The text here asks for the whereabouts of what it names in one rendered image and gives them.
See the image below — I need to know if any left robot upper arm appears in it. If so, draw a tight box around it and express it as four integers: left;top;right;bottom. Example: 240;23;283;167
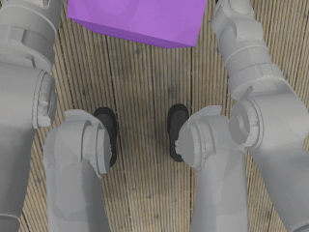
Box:
0;61;58;232

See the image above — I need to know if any left robot foot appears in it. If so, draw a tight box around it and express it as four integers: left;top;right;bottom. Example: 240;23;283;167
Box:
94;106;118;168

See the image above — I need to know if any right robot upper arm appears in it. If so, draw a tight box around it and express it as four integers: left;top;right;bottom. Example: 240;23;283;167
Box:
228;93;309;232

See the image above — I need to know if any carton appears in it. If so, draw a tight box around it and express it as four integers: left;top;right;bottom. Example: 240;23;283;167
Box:
67;0;207;49

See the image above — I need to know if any robot left forearm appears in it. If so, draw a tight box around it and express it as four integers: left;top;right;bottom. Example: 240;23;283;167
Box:
0;0;66;73

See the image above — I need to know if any robot right forearm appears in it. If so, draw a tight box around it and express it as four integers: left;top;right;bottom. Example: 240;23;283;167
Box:
211;0;309;130

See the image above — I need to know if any right robot thigh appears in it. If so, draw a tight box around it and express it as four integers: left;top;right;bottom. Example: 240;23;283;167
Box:
183;115;249;232

